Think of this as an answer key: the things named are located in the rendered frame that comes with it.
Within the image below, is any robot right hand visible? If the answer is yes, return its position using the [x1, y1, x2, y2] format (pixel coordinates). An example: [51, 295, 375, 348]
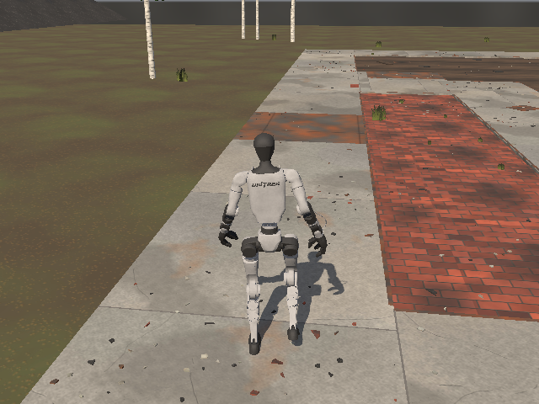
[308, 234, 328, 257]

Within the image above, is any robot left forearm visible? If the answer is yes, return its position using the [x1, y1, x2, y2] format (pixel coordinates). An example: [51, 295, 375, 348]
[220, 204, 234, 234]

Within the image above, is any robot left hand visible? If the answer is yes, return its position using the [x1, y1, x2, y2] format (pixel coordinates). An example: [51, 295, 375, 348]
[218, 231, 238, 247]

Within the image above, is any robot head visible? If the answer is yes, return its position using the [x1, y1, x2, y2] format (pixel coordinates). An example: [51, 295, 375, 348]
[251, 133, 280, 174]

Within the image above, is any left robot foot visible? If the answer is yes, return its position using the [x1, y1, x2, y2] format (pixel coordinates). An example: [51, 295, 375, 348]
[248, 332, 261, 355]

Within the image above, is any robot right forearm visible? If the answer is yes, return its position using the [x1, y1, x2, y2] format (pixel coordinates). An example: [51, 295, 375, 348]
[303, 201, 323, 238]

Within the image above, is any robot right upper arm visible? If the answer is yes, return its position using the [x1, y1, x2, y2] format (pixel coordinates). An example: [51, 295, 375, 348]
[283, 168, 311, 215]

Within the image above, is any robot left upper arm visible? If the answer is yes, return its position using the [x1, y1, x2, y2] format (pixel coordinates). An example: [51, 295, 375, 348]
[226, 171, 248, 217]

